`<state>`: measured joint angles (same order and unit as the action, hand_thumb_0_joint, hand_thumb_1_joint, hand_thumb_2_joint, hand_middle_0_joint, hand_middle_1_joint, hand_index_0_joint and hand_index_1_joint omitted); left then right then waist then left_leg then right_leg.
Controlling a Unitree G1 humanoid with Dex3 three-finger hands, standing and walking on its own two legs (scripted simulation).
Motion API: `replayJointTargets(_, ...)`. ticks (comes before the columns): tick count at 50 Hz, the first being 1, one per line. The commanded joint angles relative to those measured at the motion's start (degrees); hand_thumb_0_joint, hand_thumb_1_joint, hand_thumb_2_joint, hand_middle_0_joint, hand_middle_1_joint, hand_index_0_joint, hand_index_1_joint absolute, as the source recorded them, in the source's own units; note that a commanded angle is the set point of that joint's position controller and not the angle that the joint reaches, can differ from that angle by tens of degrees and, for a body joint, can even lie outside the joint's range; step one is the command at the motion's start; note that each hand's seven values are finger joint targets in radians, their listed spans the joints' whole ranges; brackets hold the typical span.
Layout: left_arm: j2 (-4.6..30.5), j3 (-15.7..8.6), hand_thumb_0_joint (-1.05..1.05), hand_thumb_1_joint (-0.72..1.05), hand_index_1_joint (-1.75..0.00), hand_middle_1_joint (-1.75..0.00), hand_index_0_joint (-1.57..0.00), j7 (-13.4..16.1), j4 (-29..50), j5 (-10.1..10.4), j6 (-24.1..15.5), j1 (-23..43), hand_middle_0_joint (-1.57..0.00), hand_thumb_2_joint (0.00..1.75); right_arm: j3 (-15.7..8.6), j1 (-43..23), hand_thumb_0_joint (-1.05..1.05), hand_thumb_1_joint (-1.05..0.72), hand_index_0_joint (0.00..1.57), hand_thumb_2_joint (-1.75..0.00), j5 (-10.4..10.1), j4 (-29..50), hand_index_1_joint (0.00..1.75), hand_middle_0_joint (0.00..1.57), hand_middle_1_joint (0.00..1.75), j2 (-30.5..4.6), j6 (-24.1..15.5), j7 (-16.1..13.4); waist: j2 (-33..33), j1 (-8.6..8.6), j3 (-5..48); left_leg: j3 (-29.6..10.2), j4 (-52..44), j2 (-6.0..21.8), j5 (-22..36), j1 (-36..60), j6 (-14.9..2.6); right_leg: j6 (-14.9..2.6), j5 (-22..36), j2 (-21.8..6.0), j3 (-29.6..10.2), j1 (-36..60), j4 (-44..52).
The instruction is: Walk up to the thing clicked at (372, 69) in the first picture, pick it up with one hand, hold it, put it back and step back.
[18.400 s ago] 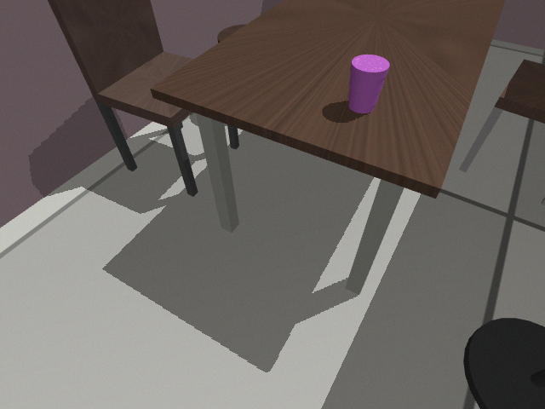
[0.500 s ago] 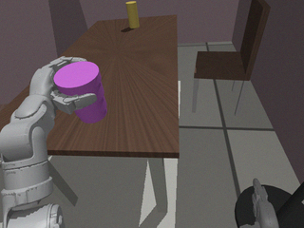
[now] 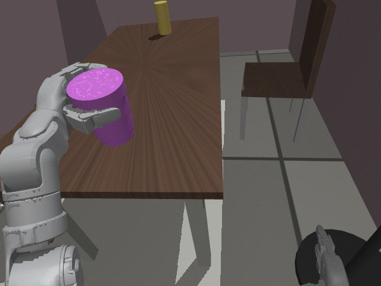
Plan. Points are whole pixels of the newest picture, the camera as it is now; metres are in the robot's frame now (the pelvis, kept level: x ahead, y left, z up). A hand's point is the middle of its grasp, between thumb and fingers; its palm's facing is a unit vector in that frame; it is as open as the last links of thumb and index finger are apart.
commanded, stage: hold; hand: left
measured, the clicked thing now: (107, 111) +0.35 +0.16 +0.26
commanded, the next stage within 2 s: crouch in 0.60 s
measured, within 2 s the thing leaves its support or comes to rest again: neither
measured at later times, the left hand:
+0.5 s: hand (94, 104) +0.34 +0.17 +0.28, palm faces +0.08 -1.00 -0.04, open 11.7 cm
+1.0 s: hand (105, 107) +0.38 +0.18 +0.25, palm faces +0.12 -0.99 +0.00, open 11.7 cm
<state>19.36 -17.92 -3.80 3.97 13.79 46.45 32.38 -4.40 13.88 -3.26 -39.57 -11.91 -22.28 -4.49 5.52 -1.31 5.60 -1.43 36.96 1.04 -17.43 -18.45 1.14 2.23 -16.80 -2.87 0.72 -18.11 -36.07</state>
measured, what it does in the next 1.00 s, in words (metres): stands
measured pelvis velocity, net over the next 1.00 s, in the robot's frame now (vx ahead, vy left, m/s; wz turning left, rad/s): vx -0.02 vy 0.00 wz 0.00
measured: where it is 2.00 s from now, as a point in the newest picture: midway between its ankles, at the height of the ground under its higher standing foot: outside the picture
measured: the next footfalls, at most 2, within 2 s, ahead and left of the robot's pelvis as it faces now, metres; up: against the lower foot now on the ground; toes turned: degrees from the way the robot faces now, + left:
none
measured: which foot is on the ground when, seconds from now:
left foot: down 0.00-1.00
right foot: down 0.00-1.00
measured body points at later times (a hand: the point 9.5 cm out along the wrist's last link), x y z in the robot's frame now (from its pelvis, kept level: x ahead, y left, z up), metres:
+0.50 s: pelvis -0.01 +0.00 +0.00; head -0.05 -0.03 +0.45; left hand +0.33 +0.23 +0.28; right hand +0.18 -0.24 -0.06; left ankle +0.03 +0.13 -0.72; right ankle +0.03 -0.14 -0.72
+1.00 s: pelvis -0.02 +0.00 +0.00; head -0.05 -0.03 +0.45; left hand +0.37 +0.23 +0.25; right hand +0.16 -0.24 -0.06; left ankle +0.03 +0.13 -0.72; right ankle +0.03 -0.14 -0.72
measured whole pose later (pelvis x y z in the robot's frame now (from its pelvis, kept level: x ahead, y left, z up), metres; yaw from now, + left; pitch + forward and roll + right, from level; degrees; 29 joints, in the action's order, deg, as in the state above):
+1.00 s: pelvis -0.02 +0.00 +0.00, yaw +0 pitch -1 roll +0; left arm 20.1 -15.8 -2.7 -17.5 11.8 40.5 40.9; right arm -3.1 12.5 -2.4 -41.4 -11.4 -23.7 -4.6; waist 3.4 -0.2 5.0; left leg -1.6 36.6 0.9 -15.7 -20.4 1.3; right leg 2.1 -15.4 -3.0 0.8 -20.3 -36.2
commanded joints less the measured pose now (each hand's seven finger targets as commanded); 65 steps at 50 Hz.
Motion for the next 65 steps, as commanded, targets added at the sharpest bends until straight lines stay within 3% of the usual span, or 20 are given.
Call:
replayJointTargets(1,16.1,-7.5,0.0,-0.04,-1.45,-1.44,-1.24,0.4,20.1,2.0,-8.0,35.7,-1.21,1.28,-1.5,-8.9,0.0,0.53,0.05,-0.06,0.1,9.7,0.05,0.05,0.05,-5.3,-4.0,-0.5,-2.7,-0.53,16.7,1.7,-4.7,-2.3,11.2,7.7,-1.59,-1.36,9.6,2.6,3.5,2.7,5.7)
replayJointTargets(3,13.3,-6.1,0.0,-0.03,-1.45,-1.44,-1.24,0.3,16.7,2.2,-7.3,32.2,-1.21,1.3,-1.3,-8.6,0.0,0.53,0.05,-0.06,0.0,10.0,0.05,0.05,0.05,-5.1,-3.7,-0.4,-4.3,-0.01,14.6,1.4,-5.1,-2.0,10.3,7.2,-1.58,-1.29,9.0,2.8,3.6,2.1,5.7)
replayJointTargets(7,16.2,-7.4,0.0,-0.03,-1.44,-1.43,-1.23,0.4,19.0,1.5,-7.6,33.0,-1.21,1.29,-1.8,-7.4,0.0,0.53,0.05,-0.06,0.1,8.6,0.05,0.05,0.05,-5.3,-3.2,-0.2,-2.1,-0.1,15.7,1.9,-4.8,-2.5,10.3,7.1,-1.65,-1.37,9.2,2.4,3.3,2.3,6.0)
replayJointTargets(9,14.7,-5.8,0.0,-0.03,-1.42,-1.42,-1.21,0.2,20.9,1.4,-7.6,33.7,-1.19,1.28,-1.1,-8.7,0.0,0.53,0.05,-0.06,0.0,9.0,0.05,0.05,0.05,-4.6,-3.3,0.0,0.1,-0.57,16.1,2.0,-4.9,-2.5,10.5,7.4,-1.43,-1.65,9.3,2.4,3.4,2.0,5.7)
replayJointTargets(11,15.9,-7.0,0.0,0.0,-1.42,-1.41,-1.22,0.3,20.0,1.5,-7.7,33.2,-1.2,1.27,-2.9,-8.4,0.0,0.53,0.05,-0.06,0.1,9.1,0.05,0.05,0.05,-6.4,-3.4,-0.3,-2.5,0.4,15.7,1.9,-4.9,-2.5,9.9,7.6,-1.63,-1.31,8.9,2.5,3.4,1.8,6.0)
replayJointTargets(17,15.6,-6.4,0.0,-0.03,-1.43,-1.43,-1.23,-0.3,20.9,2.3,-8.0,35.1,-1.21,1.28,-1.1,-9.1,0.0,0.53,0.05,-0.06,0.2,9.5,0.05,0.05,0.05,-5.4,-4.4,-0.7,-2.4,0.66,14.6,1.8,-5.1,-2.5,8.2,7.6,-1.79,-1.15,7.5,2.5,3.4,1.1,6.3)
replayJointTargets(19,12.7,-4.3,0.0,-0.04,-1.44,-1.44,-1.23,-0.6,18.3,2.4,-7.7,33.8,-1.21,1.29,-0.9,-9.9,0.0,0.53,0.05,-0.06,0.2,9.7,0.05,0.05,0.05,-5.1,-4.5,-0.8,-2.7,0.53,13.7,1.6,-5.6,-2.2,6.9,7.2,-1.69,-1.32,6.3,2.6,3.6,0.9,6.2)
replayJointTargets(23,12.5,-3.6,0.0,-0.01,-1.42,-1.42,-1.22,-0.5,16.4,1.9,-7.5,33.6,-1.2,1.28,-1.3,-9.9,0.0,0.54,0.05,-0.06,0.2,8.2,0.05,0.05,0.05,-5.5,-4.3,-0.8,-1.4,0.55,13.3,1.4,-6.1,-2.1,5.3,7.0,-1.38,-1.5,5.0,2.8,3.9,-0.3,6.3)
replayJointTargets(29,18.3,-8.3,0.0,0.03,-1.43,-1.42,-1.23,1.0,20.9,1.5,-8.6,37.6,-1.2,1.28,-3.1,-8.2,0.0,0.53,0.05,-0.06,0.1,8.1,0.05,0.05,0.05,-6.6,-4.5,-0.7,-1.3,-0.18,16.2,1.3,-5.8,-2.1,6.9,7.5,-1.28,-1.47,6.1,2.7,3.9,1.5,6.2)
replayJointTargets(31,14.7,-6.7,0.0,-0.01,-1.43,-1.43,-1.22,1.2,16.6,1.8,-8.0,34.9,-1.2,1.28,-2.0,-9.2,0.0,0.53,0.05,-0.06,0.1,9.5,0.05,0.05,0.05,-5.4,-4.6,-0.4,-2.3,0.01,16.0,1.4,-5.7,-2.0,7.9,7.8,-1.33,-1.47,6.8,2.9,4.0,1.8,6.0)
replayJointTargets(32,17.1,-8.2,0.0,-0.01,-1.45,-1.44,-1.24,1.3,20.8,2.3,-8.6,38.9,-1.21,1.29,-1.9,-8.6,0.0,0.52,0.05,-0.06,0.1,9.0,0.05,0.05,0.05,-5.3,-4.7,-0.5,-1.7,-0.13,16.5,1.3,-5.6,-1.9,7.9,7.9,-1.37,-1.41,7.0,2.8,3.8,2.1,6.1)
replayJointTargets(33,15.4,-7.2,0.0,-0.03,-1.44,-1.44,-1.22,1.2,14.3,1.9,-8.0,35.6,-1.2,1.3,-2.1,-9.5,0.0,0.52,0.05,-0.06,0.2,8.7,0.05,0.05,0.05,-5.6,-4.6,-0.7,-2.9,0.33,15.2,1.5,-5.6,-2.0,8.2,7.0,-1.45,-1.4,7.3,2.8,3.7,1.8,6.0)
replayJointTargets(34,17.2,-8.0,0.0,-0.02,-1.46,-1.45,-1.24,1.3,17.9,2.2,-8.5,37.9,-1.22,1.3,-2.0,-9.0,0.0,0.53,0.05,-0.06,0.2,9.0,0.05,0.05,0.05,-5.6,-4.7,-0.7,-3.5,0.07,14.5,1.2,-5.8,-1.9,7.3,6.6,-1.56,-1.28,6.7,2.8,3.7,2.1,6.1)
replayJointTargets(35,14.9,-5.8,0.0,-0.07,-1.51,-1.49,-1.26,1.2,11.9,1.6,-7.6,35.9,-1.25,1.34,-1.0,-10.0,0.0,0.52,0.05,-0.07,0.1,9.3,0.05,0.05,0.05,-4.9,-4.8,-0.5,-2.7,0.34,13.1,1.4,-6.1,-2.0,6.7,6.0,-1.41,-1.43,6.2,2.8,3.6,0.9,6.3)
replayJointTargets(36,14.2,-4.9,0.0,-0.07,-1.45,-1.44,-1.25,0.9,14.5,1.6,-7.8,38.0,-1.24,1.28,-0.9,-10.3,0.0,0.56,0.05,-0.05,0.2,8.8,0.05,0.05,0.05,-4.6,-4.6,-0.7,-1.9,0.26,14.7,1.7,-6.0,-2.1,6.7,6.9,-1.45,-1.4,6.4,2.6,3.4,1.3,6.5)
replayJointTargets(43,11.9,-2.1,0.0,0.0,-1.44,-1.43,-1.28,1.1,-0.5,0.7,-8.4,40.6,-1.26,1.28,-1.7,-9.8,0.0,0.58,0.05,-0.04,0.5,7.7,0.05,0.05,0.05,-6.3,-5.1,-0.6,-4.5,1.99,11.5,1.1,-7.2,-1.6,0.9,4.8,-1.44,-1.07,2.6,2.7,3.4,-1.6,7.2)
replayJointTargets(47,13.3,-1.8,0.0,0.01,-1.42,-1.42,-1.26,0.9,-7.9,-0.3,-12.6,42.4,-1.24,1.26,-0.9,-7.9,0.0,0.59,0.05,-0.04,0.7,6.8,0.05,0.05,0.05,-5.9,-5.3,-0.8,-5.9,2.74,10.7,1.4,-7.2,-1.8,-0.1,3.9,-1.68,-0.96,2.0,2.5,3.1,-2.8,7.3)
replayJointTargets(52,18.7,-3.7,0.0,0.08,-1.43,-1.42,-1.25,1.9,-5.6,-1.3,-21.2,51.6,-1.23,1.29,-0.4,-6.4,0.0,0.59,0.05,-0.04,1.0,9.4,0.05,0.05,0.05,-6.2,-5.8,-0.8,-1.4,3.43,19.6,1.6,-5.3,-2.0,4.1,7.4,-1.57,-1.3,5.5,2.0,2.3,-1.1,5.9)
replayJointTargets(59,24.9,-6.5,0.0,0.05,-1.45,-1.45,-1.24,2.2,-9.0,-2.7,-31.3,53.0,-1.22,1.33,0.2,-10.8,0.0,0.57,0.05,-0.05,1.4,11.4,0.05,0.05,0.05,-6.5,-6.1,-1.1,0.7,3.04,25.0,1.4,-3.4,-2.1,7.8,6.0,-1.57,-1.3,8.9,1.9,1.3,2.2,4.8)
replayJointTargets(65,22.6,-4.1,0.0,0.09,-1.48,-1.48,-1.27,1.1,-18.9,-3.1,-36.9,54.3,-1.24,1.36,0.8,-9.0,0.0,0.57,0.05,-0.05,1.6,12.1,0.05,0.05,0.05,-6.5,-5.3,-0.8,1.3,5.38,24.2,1.2,-3.7,-1.2,8.4,6.8,-1.19,-1.63,10.2,2.8,1.8,0.3,4.5)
